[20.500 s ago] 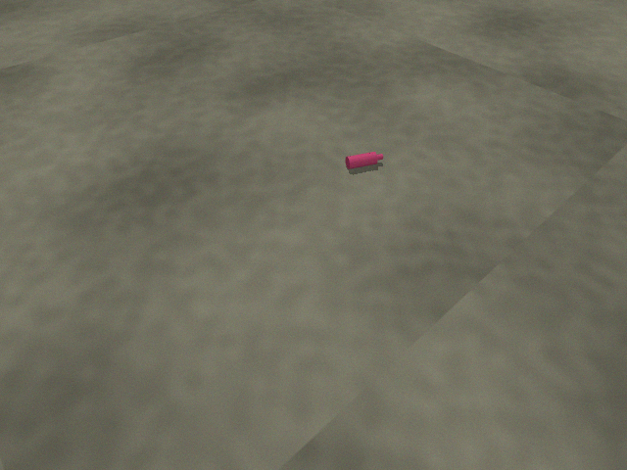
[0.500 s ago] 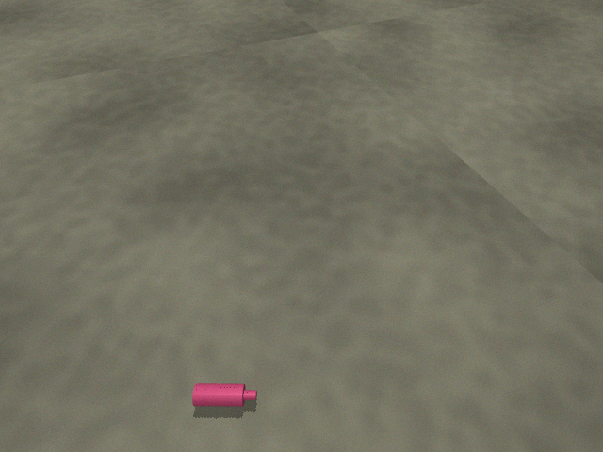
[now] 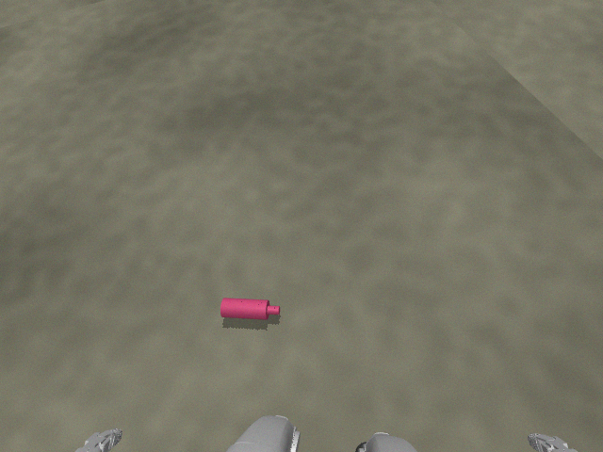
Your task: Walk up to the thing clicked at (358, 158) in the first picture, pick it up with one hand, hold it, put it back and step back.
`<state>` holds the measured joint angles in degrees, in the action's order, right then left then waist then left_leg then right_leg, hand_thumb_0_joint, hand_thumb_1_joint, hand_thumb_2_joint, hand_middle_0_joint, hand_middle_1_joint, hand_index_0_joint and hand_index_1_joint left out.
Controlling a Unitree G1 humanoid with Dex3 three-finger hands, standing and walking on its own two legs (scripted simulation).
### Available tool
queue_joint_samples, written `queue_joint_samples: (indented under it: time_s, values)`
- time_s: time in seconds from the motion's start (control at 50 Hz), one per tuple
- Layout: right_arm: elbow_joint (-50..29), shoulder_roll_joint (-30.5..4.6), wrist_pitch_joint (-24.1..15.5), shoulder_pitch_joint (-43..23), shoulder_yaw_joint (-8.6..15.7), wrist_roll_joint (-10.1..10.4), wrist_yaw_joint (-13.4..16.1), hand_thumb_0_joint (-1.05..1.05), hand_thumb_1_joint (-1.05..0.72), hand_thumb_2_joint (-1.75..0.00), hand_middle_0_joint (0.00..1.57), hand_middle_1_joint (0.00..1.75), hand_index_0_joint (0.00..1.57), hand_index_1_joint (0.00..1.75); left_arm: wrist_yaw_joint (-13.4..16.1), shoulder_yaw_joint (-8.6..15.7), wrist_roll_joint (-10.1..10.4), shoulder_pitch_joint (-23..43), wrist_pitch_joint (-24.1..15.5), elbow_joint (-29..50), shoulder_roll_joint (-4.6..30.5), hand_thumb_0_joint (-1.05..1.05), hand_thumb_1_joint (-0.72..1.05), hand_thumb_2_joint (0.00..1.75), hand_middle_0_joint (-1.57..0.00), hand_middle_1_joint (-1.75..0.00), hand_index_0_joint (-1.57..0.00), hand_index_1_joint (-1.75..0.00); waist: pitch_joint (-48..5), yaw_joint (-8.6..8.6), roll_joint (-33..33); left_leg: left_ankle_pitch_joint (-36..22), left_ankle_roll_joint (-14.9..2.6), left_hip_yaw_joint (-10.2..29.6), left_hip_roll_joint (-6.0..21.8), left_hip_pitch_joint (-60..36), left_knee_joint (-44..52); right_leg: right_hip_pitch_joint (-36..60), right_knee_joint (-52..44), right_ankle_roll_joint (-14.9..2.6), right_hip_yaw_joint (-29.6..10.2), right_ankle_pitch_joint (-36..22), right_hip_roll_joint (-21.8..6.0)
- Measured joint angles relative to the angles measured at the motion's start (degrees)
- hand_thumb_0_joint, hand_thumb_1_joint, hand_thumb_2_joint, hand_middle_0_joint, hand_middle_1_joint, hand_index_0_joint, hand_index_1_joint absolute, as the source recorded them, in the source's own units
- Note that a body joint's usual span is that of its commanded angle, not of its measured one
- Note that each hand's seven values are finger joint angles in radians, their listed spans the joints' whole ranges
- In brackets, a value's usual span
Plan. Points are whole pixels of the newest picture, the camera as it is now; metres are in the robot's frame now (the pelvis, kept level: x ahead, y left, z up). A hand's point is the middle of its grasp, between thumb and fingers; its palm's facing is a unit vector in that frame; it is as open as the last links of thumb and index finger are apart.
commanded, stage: walk up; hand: left
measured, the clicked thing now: (251, 308) +0.55 +0.25 -0.73
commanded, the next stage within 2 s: none
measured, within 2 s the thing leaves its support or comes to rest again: neither
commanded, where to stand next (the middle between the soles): +0.13 +0.04 m, yaw -3 degrees
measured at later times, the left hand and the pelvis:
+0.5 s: hand out of the picture -0.11 +0.34 -0.15, palm faces +0.03 -0.91 -0.40, open 7.3 cm; pelvis -0.16 +0.05 +0.00, yaw -1 degrees
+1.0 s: hand out of the picture -0.14 +0.31 -0.13, palm faces +0.00 -0.91 -0.41, open 7.4 cm; pelvis -0.23 +0.04 +0.00, yaw -1 degrees
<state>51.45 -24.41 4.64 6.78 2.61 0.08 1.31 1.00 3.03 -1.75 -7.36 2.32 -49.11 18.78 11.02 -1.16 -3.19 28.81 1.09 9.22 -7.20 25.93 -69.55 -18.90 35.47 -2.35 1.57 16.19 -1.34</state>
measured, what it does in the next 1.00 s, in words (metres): walks backwards: left foot, then right foot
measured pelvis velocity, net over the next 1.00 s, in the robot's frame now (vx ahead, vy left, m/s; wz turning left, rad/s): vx -0.23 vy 0.04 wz -0.01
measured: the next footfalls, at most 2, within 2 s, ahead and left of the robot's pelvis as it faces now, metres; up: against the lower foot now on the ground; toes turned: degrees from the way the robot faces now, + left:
left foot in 0.22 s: -0.05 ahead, +0.16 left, +0.00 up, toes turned +1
right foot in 0.64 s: -0.22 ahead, -0.07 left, +0.00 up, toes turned -3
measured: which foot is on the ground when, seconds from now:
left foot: up 0.00-0.20, down 0.22-0.68, up 0.70-0.98, down 1.00-1.00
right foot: down 0.00-0.24, up 0.26-0.62, down 0.64-1.00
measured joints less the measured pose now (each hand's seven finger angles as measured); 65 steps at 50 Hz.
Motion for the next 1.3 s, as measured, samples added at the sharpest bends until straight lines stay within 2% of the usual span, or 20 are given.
queue_joint_samples:
  time_s: [0.16,0.24,0.26,0.32,0.38,0.44,0.56,0.62,0.66,0.7,0.74,0.78,0.82,0.96,1.0,1.04,1.1,1.14,1.24,1.3]
  values:
    - [-0.08,0.73,0.04,0.39,-0.52,-0.98,-0.07,0.01,-0.91,-0.90,0.20,0.29,0.20,0.30,1.12,0.08,0.73,1.28,-0.59,4.72,0.31,0.00,0.90,0.90,-0.21,-0.30,-0.21,-0.30,2.63,0.19,0.68,1.23,0.27,-3.67,5.08,-7.81,19.69,-3.78,2.79,1.32,2.73,-2.51,-2.16]
    - [-0.59,1.94,-0.63,0.16,0.04,-1.60,-1.10,0.01,-0.91,-0.90,0.20,0.29,0.20,0.30,0.66,0.37,0.98,0.82,0.60,4.01,2.48,0.00,0.90,0.90,-0.21,-0.30,-0.21,-0.30,2.26,0.19,4.28,-6.01,-1.43,-7.12,4.73,-10.74,27.90,-6.36,6.31,2.74,1.52,-3.21,-4.42]
    - [-0.76,2.46,-0.61,0.25,0.03,-1.89,-1.46,0.01,-0.91,-0.90,0.20,0.29,0.20,0.30,0.76,0.65,1.11,0.52,0.96,3.33,2.96,0.00,0.90,0.90,-0.21,-0.30,-0.21,-0.30,2.07,-0.35,5.36,-6.21,-1.76,-8.13,4.48,-10.73,27.51,-7.10,8.01,2.45,-0.38,0.32,-3.78]
    - [-0.96,3.29,-0.46,1.10,-0.34,-2.35,-2.18,0.01,-0.91,-0.89,0.21,0.29,0.20,0.30,1.31,1.49,0.97,-0.97,1.98,0.52,3.37,0.00,0.90,0.90,-0.20,-0.30,-0.21,-0.30,-0.19,0.79,4.35,-7.35,-2.59,-7.33,6.55,-10.18,27.82,-9.61,23.36,1.89,-5.88,14.10,3.84]
    - [-0.82,4.35,-0.09,1.71,-0.74,-2.83,-1.81,0.01,-0.91,-0.89,0.21,0.30,0.20,0.30,1.08,2.34,1.49,-2.82,1.97,-0.46,4.28,0.00,0.90,0.90,-0.20,-0.30,-0.21,-0.30,-2.87,0.59,4.90,-11.53,-2.56,-7.52,7.45,-10.10,33.09,-10.32,35.56,1.68,-9.14,12.53,8.28]
    - [-1.60,4.35,-0.30,0.63,-0.54,-2.47,-1.61,0.01,-0.90,-0.89,0.21,0.30,0.20,0.30,0.71,2.78,1.39,-4.72,1.18,-0.47,4.87,0.00,0.90,0.90,-0.20,-0.30,-0.21,-0.30,-3.23,-0.39,5.11,-15.26,-2.83,-8.70,7.97,-9.27,37.05,-8.10,38.59,2.99,-9.69,9.82,8.72]
    - [-4.55,3.85,-1.71,-2.73,-0.04,-1.78,-1.65,0.01,-0.90,-0.90,0.21,0.30,0.20,0.30,0.10,1.94,0.72,-8.21,0.35,-2.25,4.82,0.00,0.90,0.90,-0.20,-0.30,-0.21,-0.30,-1.28,-1.20,4.46,-19.13,-3.26,-12.19,8.64,-6.45,38.57,1.70,20.80,5.13,-7.20,12.04,4.19]
    - [-5.19,3.20,-1.39,-3.24,0.13,-2.04,-1.98,0.01,-0.90,-0.90,0.21,0.30,0.20,0.30,-0.55,1.22,0.47,-9.63,-0.42,-3.60,4.04,0.00,0.90,0.90,-0.20,-0.30,-0.21,-0.30,-1.61,-1.42,3.17,-19.08,-2.96,-14.11,9.50,-4.38,36.16,7.36,6.74,3.91,-4.63,14.10,2.02]
    - [-4.75,2.25,-0.94,-3.09,0.47,-1.88,-2.05,0.01,-0.90,-0.90,0.21,0.30,0.20,0.30,-0.76,1.23,0.09,-9.79,-1.09,-5.06,2.77,0.00,0.90,0.90,-0.20,-0.30,-0.21,-0.30,-1.58,-0.90,0.44,-18.68,-2.52,-13.59,10.93,-3.11,33.72,10.14,0.21,2.26,-3.08,8.20,2.99]
    - [-3.31,1.87,-0.42,-1.30,0.94,-1.55,-1.82,0.01,-0.90,-0.90,0.21,0.30,0.20,0.30,-1.05,1.27,-0.60,-10.50,-1.30,-5.49,1.49,0.00,0.90,0.90,-0.20,-0.30,-0.21,-0.30,-2.78,-0.23,-1.81,-11.50,-1.91,-10.57,10.43,-1.73,30.33,10.23,0.07,1.20,-1.88,7.08,3.88]
    - [-1.27,2.37,0.03,1.03,0.94,-1.32,-1.67,0.01,-0.91,-0.90,0.20,0.29,0.20,0.30,-1.20,1.26,-1.10,-11.76,-1.22,-5.14,1.35,0.00,0.90,0.90,-0.20,-0.30,-0.21,-0.30,-5.11,-1.83,-0.31,-5.17,-0.83,-7.15,6.69,-0.42,23.63,8.85,0.86,0.12,-3.63,7.27,2.53]
    - [0.40,2.10,-0.12,2.77,0.91,-0.90,-1.87,0.01,-0.91,-0.90,0.20,0.29,0.20,0.30,-0.93,1.29,-1.08,-12.19,-1.37,-5.11,0.79,0.00,0.90,0.90,-0.20,-0.30,-0.21,-0.30,-6.11,-1.96,0.09,-5.81,-0.56,-3.39,4.10,-0.54,17.71,8.84,-0.69,0.51,-4.52,5.89,1.71]
    - [1.37,1.58,-0.86,4.73,0.90,-0.55,-1.66,0.01,-0.91,-0.90,0.20,0.29,0.20,0.30,-0.82,1.40,-0.86,-11.49,-1.63,-4.98,0.18,0.00,0.90,0.90,-0.20,-0.30,-0.21,-0.30,-6.73,-0.70,-0.52,-6.62,-0.45,-0.96,3.19,-1.34,15.24,8.82,-2.63,1.01,-3.62,4.52,1.47]
    - [5.06,1.81,-2.56,9.69,0.09,-1.30,-1.42,0.01,-0.91,-0.90,0.20,0.29,0.20,0.30,-1.24,1.74,-0.52,-6.38,-3.33,-0.48,0.86,0.00,0.90,0.90,-0.21,-0.30,-0.21,-0.30,-6.03,0.75,0.38,-2.70,0.08,-5.91,6.54,-10.72,29.54,7.72,-2.29,1.15,0.05,4.63,0.77]
    - [5.43,2.42,-3.56,9.48,0.16,-1.47,-1.32,0.01,-0.91,-0.90,0.20,0.29,0.20,0.30,-1.28,1.49,0.02,-5.16,-3.24,0.33,1.63,0.00,0.90,0.90,-0.20,-0.30,-0.21,-0.30,-5.18,0.90,1.94,-9.58,-0.66,-7.31,6.16,-13.95,37.05,7.01,0.10,1.67,0.28,5.86,-0.09]
    - [5.18,3.89,-4.74,8.40,0.19,-1.78,-1.21,0.01,-0.91,-0.90,0.20,0.29,0.20,0.30,-1.06,1.43,0.73,-4.36,-2.61,-0.01,2.56,0.00,0.90,0.90,-0.20,-0.30,-0.21,-0.30,-4.14,0.48,5.24,-11.49,-1.17,-9.09,4.67,-15.86,38.98,5.70,4.09,1.65,-1.74,5.79,-1.53]
    - [3.64,4.42,-6.34,8.36,-0.02,-1.81,-1.40,0.01,-0.91,-0.90,0.20,0.29,0.20,0.30,-1.02,0.84,1.35,-3.41,-1.29,-1.55,2.29,0.00,0.90,0.90,-0.20,-0.30,-0.21,-0.30,-5.38,2.04,4.61,-10.50,-1.87,-7.82,6.25,-15.93,38.56,2.55,12.12,0.95,-3.28,13.56,1.28]
    - [2.91,4.62,-6.52,8.21,-0.26,-1.93,-1.38,0.01,-0.91,-0.90,0.21,0.30,0.20,0.30,-1.30,0.54,1.54,-2.94,-1.23,-1.74,2.40,0.00,0.90,0.90,-0.20,-0.30,-0.21,-0.30,-6.03,2.17,4.58,-10.80,-1.77,-7.47,7.18,-16.53,39.50,1.20,14.03,0.62,-4.02,14.80,1.91]
    - [1.56,4.02,-6.24,5.99,-0.64,-1.75,-1.33,0.01,-0.90,-0.90,0.21,0.30,0.20,0.30,-1.74,0.26,1.68,-2.17,-2.88,-2.24,2.86,0.00,0.90,0.90,-0.20,-0.30,-0.21,-0.30,-5.63,1.88,4.76,-10.03,-0.59,-7.92,8.25,-16.69,38.36,2.19,3.76,1.29,-2.67,6.56,0.09]
    - [1.28,2.88,-4.99,4.12,-0.62,-0.85,-1.23,0.01,-0.90,-0.90,0.21,0.30,0.20,0.30,-1.08,0.34,1.39,-1.81,-4.04,-3.86,2.29,0.00,0.90,0.90,-0.20,-0.30,-0.21,-0.30,-4.72,1.73,2.66,-6.82,0.31,-7.46,9.89,-15.11,32.70,4.73,-2.97,2.31,-1.25,-2.55,1.45]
